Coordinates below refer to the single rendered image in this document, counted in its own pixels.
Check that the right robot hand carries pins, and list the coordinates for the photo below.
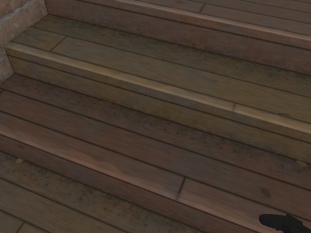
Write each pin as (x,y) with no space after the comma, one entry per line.
(287,223)

